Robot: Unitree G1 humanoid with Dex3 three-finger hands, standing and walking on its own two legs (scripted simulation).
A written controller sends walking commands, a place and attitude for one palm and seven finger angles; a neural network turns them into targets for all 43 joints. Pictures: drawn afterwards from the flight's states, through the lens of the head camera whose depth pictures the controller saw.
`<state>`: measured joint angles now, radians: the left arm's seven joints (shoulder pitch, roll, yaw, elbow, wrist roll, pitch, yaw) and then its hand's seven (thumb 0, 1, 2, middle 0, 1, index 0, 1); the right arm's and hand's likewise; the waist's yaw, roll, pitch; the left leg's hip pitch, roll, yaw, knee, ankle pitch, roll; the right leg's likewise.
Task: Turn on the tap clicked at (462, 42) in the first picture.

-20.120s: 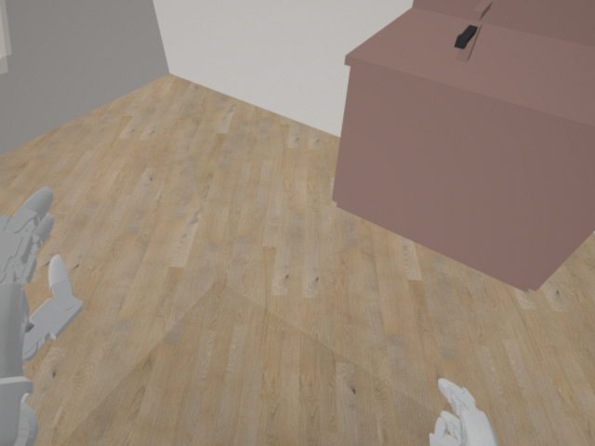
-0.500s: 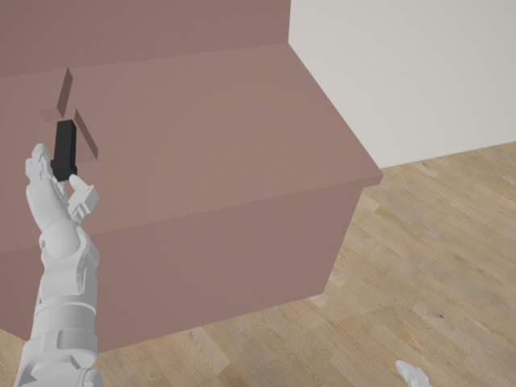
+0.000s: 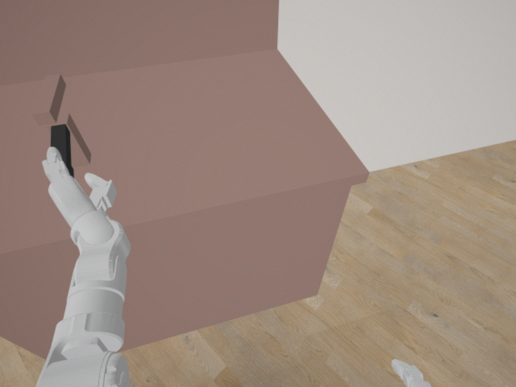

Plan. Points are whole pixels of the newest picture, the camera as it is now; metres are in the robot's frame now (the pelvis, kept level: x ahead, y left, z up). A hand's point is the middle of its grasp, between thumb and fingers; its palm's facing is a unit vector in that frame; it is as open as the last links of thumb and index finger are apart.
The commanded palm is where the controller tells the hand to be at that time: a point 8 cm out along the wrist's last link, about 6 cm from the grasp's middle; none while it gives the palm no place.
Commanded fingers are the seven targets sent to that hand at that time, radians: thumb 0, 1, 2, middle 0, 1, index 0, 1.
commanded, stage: push the lever round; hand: left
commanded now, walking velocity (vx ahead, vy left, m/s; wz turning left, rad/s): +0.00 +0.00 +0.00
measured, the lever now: (61, 170) +0.43 +0.35 +0.11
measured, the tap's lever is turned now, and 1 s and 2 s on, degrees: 8 8 8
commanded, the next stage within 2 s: lift the hand up off the lever in 1.46 s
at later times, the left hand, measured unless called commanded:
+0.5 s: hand (134, 168) +0.44 +0.23 +0.11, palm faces +0.77 -0.63 -0.07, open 7.8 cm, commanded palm +0.39 +0.25 +0.11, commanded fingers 0.00 0.90 0.90 -0.15 -0.15 -0.15 -0.15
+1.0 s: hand (153, 156) +0.47 +0.21 +0.11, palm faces +0.82 -0.56 -0.11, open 7.8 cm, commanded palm +0.42 +0.23 +0.11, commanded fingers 0.00 0.90 0.90 -0.15 -0.15 -0.15 -0.15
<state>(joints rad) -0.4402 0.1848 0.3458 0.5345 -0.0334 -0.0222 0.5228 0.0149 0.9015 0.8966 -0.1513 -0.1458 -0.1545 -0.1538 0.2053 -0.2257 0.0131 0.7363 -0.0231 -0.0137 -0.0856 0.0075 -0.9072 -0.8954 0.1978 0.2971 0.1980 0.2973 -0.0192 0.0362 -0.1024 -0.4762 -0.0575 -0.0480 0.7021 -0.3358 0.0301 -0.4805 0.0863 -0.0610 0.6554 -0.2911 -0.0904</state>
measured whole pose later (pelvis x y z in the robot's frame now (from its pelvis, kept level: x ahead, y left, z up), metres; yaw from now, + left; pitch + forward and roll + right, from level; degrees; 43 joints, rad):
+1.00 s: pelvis +0.01 -0.01 -0.01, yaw +0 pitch +13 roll +0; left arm -0.82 0.14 0.46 0.91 0.12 -0.02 0.86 0.02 0.90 0.90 -0.15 -0.15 -0.16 -0.15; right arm 0.28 -0.21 -0.03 0.79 -0.10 -0.02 0.02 0.01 -0.91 -0.90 0.20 0.30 0.20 0.30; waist -0.09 0.04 -0.16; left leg -0.63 -0.05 -0.05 0.79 -0.37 0.02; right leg -0.64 0.09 -0.07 0.75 -0.33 -0.10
